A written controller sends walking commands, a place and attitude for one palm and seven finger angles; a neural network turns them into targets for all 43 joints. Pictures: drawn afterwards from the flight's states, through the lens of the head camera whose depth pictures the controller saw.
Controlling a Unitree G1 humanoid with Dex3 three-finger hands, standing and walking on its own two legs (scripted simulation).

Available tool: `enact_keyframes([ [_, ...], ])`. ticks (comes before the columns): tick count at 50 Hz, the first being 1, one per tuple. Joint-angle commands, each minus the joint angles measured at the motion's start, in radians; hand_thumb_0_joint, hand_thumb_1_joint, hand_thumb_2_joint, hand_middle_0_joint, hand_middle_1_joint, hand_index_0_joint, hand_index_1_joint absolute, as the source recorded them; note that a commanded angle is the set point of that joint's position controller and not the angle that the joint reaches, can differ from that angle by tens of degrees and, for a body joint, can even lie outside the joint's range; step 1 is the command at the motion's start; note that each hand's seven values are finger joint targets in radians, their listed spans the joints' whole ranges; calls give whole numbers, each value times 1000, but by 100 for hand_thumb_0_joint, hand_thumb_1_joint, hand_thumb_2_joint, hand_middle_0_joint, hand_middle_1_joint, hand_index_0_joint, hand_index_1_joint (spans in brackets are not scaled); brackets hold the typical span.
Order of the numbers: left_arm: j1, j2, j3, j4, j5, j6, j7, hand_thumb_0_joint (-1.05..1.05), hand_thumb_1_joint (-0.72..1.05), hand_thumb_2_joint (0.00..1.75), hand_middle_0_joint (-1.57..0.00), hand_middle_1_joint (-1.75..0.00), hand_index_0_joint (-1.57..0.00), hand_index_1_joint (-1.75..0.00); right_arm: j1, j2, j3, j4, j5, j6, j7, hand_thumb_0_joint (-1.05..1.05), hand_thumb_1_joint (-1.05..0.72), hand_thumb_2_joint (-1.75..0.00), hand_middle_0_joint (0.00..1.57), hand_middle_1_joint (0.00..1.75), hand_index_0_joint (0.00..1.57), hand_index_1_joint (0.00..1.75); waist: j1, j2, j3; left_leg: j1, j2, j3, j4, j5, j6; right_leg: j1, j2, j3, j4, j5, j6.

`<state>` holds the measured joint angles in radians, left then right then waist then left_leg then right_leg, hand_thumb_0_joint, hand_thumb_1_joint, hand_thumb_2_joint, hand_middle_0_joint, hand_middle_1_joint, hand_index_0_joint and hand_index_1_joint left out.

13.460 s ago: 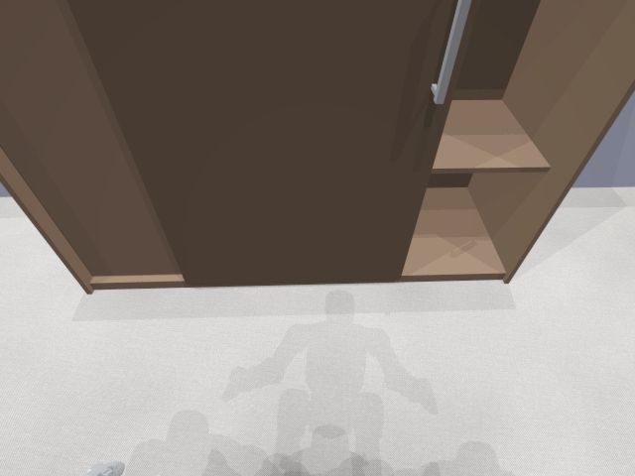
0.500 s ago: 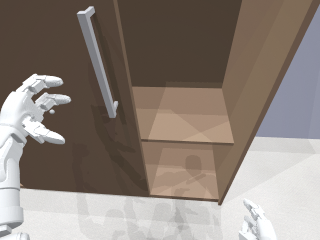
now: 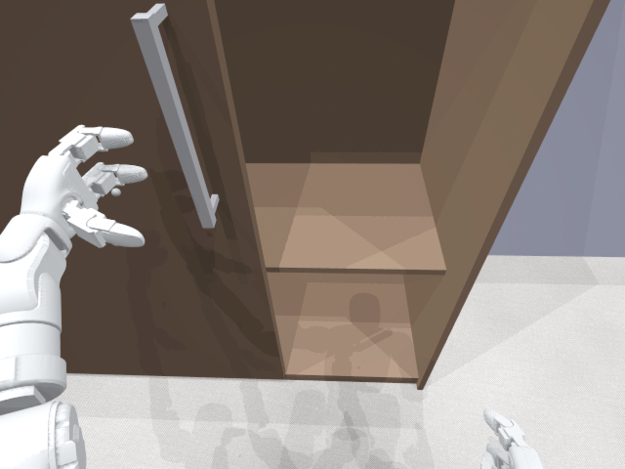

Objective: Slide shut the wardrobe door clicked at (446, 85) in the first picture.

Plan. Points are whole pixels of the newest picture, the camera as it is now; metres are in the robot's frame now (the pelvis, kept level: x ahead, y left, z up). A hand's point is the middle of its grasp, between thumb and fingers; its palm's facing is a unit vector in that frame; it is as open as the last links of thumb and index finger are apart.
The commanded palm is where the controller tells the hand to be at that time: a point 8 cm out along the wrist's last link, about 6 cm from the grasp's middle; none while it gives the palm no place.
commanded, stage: move the hooked fingers beside the handle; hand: left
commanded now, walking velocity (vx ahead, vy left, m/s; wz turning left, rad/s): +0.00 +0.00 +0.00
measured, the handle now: (187, 134) +0.49 +0.19 +0.20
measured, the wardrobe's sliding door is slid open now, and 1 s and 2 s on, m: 0.42 0.42 0.42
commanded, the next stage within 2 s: feel for the door with the fingertips in 1.48 s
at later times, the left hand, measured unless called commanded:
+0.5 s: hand (119, 174) +0.41 +0.26 +0.20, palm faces +0.02 -1.00 -0.02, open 14.0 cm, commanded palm +0.39 +0.31 +0.19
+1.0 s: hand (125, 166) +0.44 +0.26 +0.18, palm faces +0.03 -1.00 -0.01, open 13.9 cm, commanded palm +0.41 +0.32 +0.19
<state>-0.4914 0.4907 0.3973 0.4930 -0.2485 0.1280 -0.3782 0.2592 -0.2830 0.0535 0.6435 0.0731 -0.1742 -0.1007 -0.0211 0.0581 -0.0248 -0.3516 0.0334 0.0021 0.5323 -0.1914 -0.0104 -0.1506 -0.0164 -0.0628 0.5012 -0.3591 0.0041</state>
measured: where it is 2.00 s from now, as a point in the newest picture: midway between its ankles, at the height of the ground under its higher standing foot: outside the picture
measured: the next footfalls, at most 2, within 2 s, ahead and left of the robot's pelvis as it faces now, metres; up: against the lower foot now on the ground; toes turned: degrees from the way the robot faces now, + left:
none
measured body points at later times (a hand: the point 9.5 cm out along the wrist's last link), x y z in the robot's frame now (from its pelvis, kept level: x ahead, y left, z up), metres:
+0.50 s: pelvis +0.00 +0.00 +0.00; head +0.01 -0.01 +0.45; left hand +0.40 +0.31 +0.20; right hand +0.11 -0.27 -0.10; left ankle +0.05 +0.13 -0.73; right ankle -0.06 -0.12 -0.73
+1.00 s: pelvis +0.01 +0.01 +0.00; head +0.03 +0.00 +0.45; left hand +0.43 +0.32 +0.19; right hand +0.06 -0.27 -0.11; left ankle +0.05 +0.13 -0.73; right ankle -0.06 -0.12 -0.73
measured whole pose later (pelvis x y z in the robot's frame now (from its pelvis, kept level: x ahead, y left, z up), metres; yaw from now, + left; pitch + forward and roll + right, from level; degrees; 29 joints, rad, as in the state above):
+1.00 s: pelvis +0.01 +0.01 +0.00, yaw -2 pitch +5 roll -1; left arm -0.70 0.61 0.47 0.87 -0.19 -0.01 -0.42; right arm 0.37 -0.30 0.02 0.65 0.06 -0.08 -0.07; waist -0.08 0.04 -0.05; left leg -0.45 0.05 0.03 0.58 -0.22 0.00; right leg -0.25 -0.01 -0.03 0.53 -0.37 0.01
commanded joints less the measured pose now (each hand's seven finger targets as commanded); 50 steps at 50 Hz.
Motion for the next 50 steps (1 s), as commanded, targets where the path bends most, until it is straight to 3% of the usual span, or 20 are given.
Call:
enact_keyframes([
  [1, -387, 325, 100, -168, -18, -81, 3, 0, -50, 30, -30, -120, -30, -120, -60, -136, -58, -147, 5, -46, -5, 0, -90, -90, 20, 30, 20, 30, 9, 5, -259, 305, -39, -20, -20, 180, 53, -132, 33, 3, -74, 372, -19],
  [2, -365, 339, 109, -153, -17, -82, 3, 0, -50, 30, -30, -120, -30, -120, -51, -138, -58, -143, 4, -40, -4, 0, -90, -90, 20, 30, 20, 30, 15, -19, -251, 283, -39, -21, -20, 178, 54, -114, 34, 1, -76, 368, -21],
  [7, -404, 364, 116, -138, -13, -93, -13, 0, -50, 30, -30, -120, -30, -120, -37, -142, -64, -151, 5, -29, -2, 0, -90, -90, 20, 30, 20, 30, 5, 4, -256, 278, -42, -9, -7, 183, 59, -121, 34, 13, -76, 388, -19],
  [10, -460, 368, 106, -95, -13, -103, -27, 0, -50, 30, -30, -120, -30, -120, -24, -150, -68, -140, 7, -26, -6, 0, -90, -90, 20, 30, 20, 30, -17, -3, -245, 279, -40, -10, -6, 157, 60, -161, 38, 15, -79, 361, -14],
  [15, -551, 351, 64, -66, -5, -131, -46, 0, -50, 30, -30, -120, -30, -120, -2, -153, -72, -127, 6, -27, -8, 0, -90, -90, 20, 30, 20, 30, -36, 49, -272, 312, -40, -14, 7, 169, 59, -186, 39, 19, -77, 356, -18],
  [17, -537, 393, 97, -13, -5, -138, -43, 0, -50, 30, -30, -120, -30, -120, 19, -161, -74, -112, 3, -19, -9, 0, -90, -90, 20, 30, 20, 30, -29, 3, -268, 285, -39, -14, 10, 168, 61, -166, 39, 16, -79, 356, -20],
  [19, -564, 367, 68, -4, 1, -144, -46, 0, -50, 30, -30, -120, -30, -120, 17, -160, -75, -116, 5, -18, -5, 0, -90, -90, 20, 30, 20, 30, -33, 55, -275, 299, -40, -16, 10, 164, 58, -192, 39, 17, -72, 348, -21],
  [20, -585, 357, 56, 9, 2, -146, -45, 0, -50, 30, -30, -120, -30, -120, 22, -160, -75, -116, 4, -18, -3, 0, -90, -90, 20, 30, 20, 30, -39, 40, -275, 301, -39, -21, 9, 163, 58, -199, 40, 14, -72, 343, -21],
  [22, -575, 399, 88, 52, 4, -149, -37, 0, -50, 30, -30, -120, -30, -120, 37, -167, -76, -106, 1, -8, -2, 0, -90, -90, 20, 30, 20, 30, -30, 6, -270, 272, -37, -19, 11, 162, 59, -176, 38, 14, -72, 341, -23],
  [23, -580, 396, 88, 57, 10, -152, -36, 0, -50, 30, -30, -120, -30, -120, 33, -167, -78, -114, 3, -8, 1, 0, -90, -90, 20, 30, 20, 30, -29, 36, -276, 277, -39, -17, 14, 168, 59, -188, 39, 18, -66, 353, -21],
  [27, -601, 433, 110, 96, 16, -169, -32, 0, -50, 30, -30, -120, -30, -120, 55, -173, -79, -107, -3, 6, 2, 0, -90, -90, 20, 30, 20, 30, -30, -6, -292, 263, -37, -13, 21, 182, 63, -171, 37, 21, -63, 373, -20],
  [28, -612, 446, 119, 119, 22, -173, -34, 0, -50, 30, -30, -120, -30, -120, 54, -175, -80, -108, -1, 8, 4, 0, -90, -90, 20, 30, 20, 30, -33, 19, -287, 255, -37, -10, 22, 180, 60, -180, 38, 21, -56, 376, -18],
  [33, -713, 416, 66, 180, 36, -199, -41, 0, -50, 30, -30, -120, -30, -120, 76, -178, -83, -97, 0, 18, 3, 0, -90, -90, 20, 30, 20, 30, -64, 26, -263, 263, -30, -14, 25, 140, 61, -241, 42, 23, -64, 316, -18],
  [34, -727, 434, 76, 194, 37, -204, -39, 0, -50, 30, -30, -120, -30, -120, 88, -182, -84, -88, -2, 22, 1, 0, -90, -90, 20, 30, 20, 30, -65, 21, -275, 264, -29, -18, 26, 145, 59, -241, 42, 21, -61, 316, -18],
  [36, -711, 409, 68, 170, 36, -214, -43, 0, -50, 30, -30, -120, -30, -120, 91, -178, -87, -97, -5, 20, 6, 0, -90, -90, 20, 30, 20, 30, -55, 65, -324, 312, -28, -27, 30, 183, 54, -240, 42, 18, -52, 331, -23],
  [37, -679, 417, 72, 165, 34, -217, -41, 0, -50, 30, -30, -120, -30, -120, 96, -180, -86, -97, -7, 25, 7, 0, -90, -90, 20, 30, 20, 30, -45, 46, -343, 303, -28, -25, 32, 202, 56, -207, 41, 17, -50, 350, -26],
  [42, -626, 451, 115, 197, 31, -200, -37, 0, -50, 30, -30, -120, -30, -120, 97, -185, -88, -106, -4, 41, 11, 0, -90, -90, 20, 30, 20, 30, -32, 3, -310, 248, -29, -14, 29, 190, 61, -194, 42, 17, -47, 360, -21],
  [43, -623, 446, 109, 181, 37, -198, -37, 0, -50, 30, -30, -120, -30, -120, 92, -184, -87, -117, -2, 40, 14, 0, -90, -90, 20, 30, 20, 30, -32, 30, -320, 255, -31, -14, 29, 195, 60, -203, 44, 18, -42, 365, -19],
  [49, -652, 480, 137, 135, 35, -216, -40, 0, -50, 30, -30, -120, -30, -120, 100, -183, -91, -115, -2, 47, 11, 0, -90, -90, 20, 30, 20, 30, -44, 48, -326, 278, -26, -15, 34, 211, 60, -211, 48, 17, -43, 372, -19],
  [50, -666, 448, 109, 138, 35, -214, -45, 0, -50, 30, -30, -120, -30, -120, 98, -180, -89, -115, -1, 45, 11, 0, -90, -90, 20, 30, 20, 30, -53, 62, -315, 285, -27, -16, 33, 208, 60, -226, 48, 17, -46, 364, -20],
])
